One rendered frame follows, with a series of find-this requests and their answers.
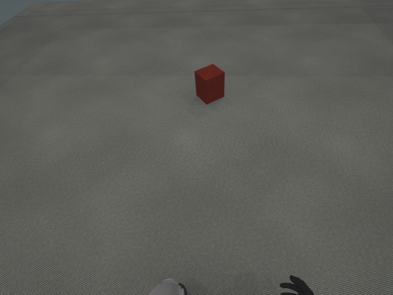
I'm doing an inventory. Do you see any left robot thigh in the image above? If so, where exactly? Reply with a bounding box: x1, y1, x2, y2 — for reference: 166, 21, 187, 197
149, 283, 184, 295

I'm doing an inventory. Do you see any robot right hand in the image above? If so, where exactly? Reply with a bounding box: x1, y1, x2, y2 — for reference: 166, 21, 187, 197
280, 275, 314, 295

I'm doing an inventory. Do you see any carton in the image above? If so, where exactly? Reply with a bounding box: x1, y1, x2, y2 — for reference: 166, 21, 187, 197
195, 64, 225, 104

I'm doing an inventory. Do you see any robot left shin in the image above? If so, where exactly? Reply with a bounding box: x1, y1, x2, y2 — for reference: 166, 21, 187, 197
163, 279, 179, 286

